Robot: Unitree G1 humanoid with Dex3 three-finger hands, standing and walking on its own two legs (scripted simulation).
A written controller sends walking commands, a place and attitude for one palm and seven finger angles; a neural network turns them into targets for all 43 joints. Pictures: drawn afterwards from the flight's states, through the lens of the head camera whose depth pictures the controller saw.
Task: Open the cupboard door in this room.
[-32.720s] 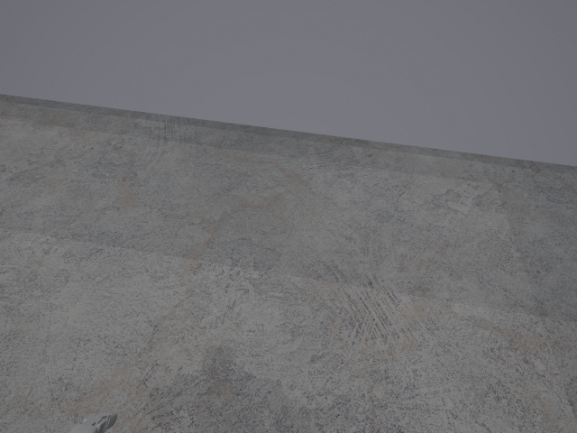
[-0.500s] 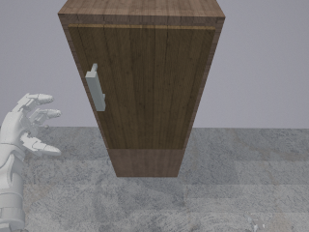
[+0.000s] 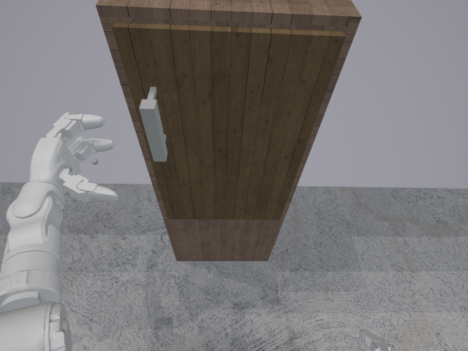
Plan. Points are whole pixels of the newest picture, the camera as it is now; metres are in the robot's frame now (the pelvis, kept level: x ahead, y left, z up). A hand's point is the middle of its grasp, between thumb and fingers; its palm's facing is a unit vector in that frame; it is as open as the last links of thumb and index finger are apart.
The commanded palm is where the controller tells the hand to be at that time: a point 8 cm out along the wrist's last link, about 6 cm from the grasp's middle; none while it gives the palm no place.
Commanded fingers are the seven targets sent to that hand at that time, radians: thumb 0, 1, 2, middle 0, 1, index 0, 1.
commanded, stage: move the hooked fingers beside the handle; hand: left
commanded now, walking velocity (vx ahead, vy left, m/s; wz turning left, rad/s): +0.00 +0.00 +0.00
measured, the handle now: (156, 125) +0.50 +0.16 +0.09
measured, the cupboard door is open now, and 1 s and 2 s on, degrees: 0 0 0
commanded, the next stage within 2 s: slide the fingers in behind the handle in 1.32 s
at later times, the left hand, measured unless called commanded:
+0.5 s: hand (112, 138) +0.45 +0.23 +0.10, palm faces +0.03 -1.00 +0.01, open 14.0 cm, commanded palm +0.43 +0.28 +0.10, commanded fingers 0.00 -0.50 0.30 -0.30 -1.20 -0.30 -1.20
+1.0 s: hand (107, 141) +0.45 +0.24 +0.09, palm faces +0.01 -1.00 +0.02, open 14.0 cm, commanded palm +0.42 +0.29 +0.09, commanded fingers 0.00 -0.50 0.30 -0.30 -1.20 -0.30 -1.20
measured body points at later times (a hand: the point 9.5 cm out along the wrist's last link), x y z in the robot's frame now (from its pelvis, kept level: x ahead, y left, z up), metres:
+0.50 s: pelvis +0.00 -0.02 -0.01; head +0.07 +0.00 +0.44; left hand +0.44 +0.28 +0.11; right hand +0.03 -0.29 -0.12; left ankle +0.01 +0.09 -0.72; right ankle -0.02 -0.13 -0.72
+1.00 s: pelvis +0.01 -0.01 -0.01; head +0.08 +0.01 +0.43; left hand +0.44 +0.30 +0.10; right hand +0.05 -0.28 -0.11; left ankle +0.01 +0.09 -0.72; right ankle -0.02 -0.13 -0.72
